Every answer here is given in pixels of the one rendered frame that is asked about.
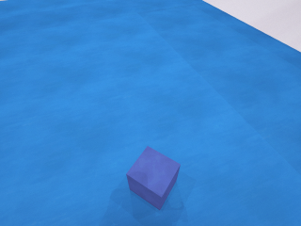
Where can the carton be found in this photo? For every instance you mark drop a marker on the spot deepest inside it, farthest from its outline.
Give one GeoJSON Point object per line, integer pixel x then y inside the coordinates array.
{"type": "Point", "coordinates": [152, 176]}

